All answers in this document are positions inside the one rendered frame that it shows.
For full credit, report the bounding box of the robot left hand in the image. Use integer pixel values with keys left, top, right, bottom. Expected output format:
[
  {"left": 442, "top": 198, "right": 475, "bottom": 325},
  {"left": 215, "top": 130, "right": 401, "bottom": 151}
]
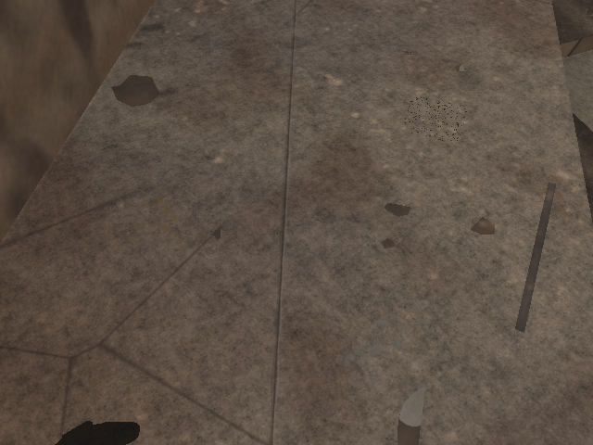
[{"left": 55, "top": 421, "right": 140, "bottom": 445}]

